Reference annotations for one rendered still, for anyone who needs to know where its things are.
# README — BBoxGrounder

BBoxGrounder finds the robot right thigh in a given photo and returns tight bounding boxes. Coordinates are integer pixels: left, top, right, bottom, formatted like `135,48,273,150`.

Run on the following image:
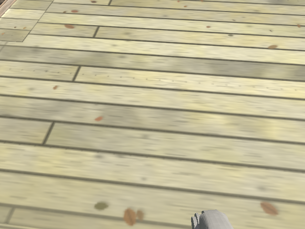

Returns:
191,209,234,229

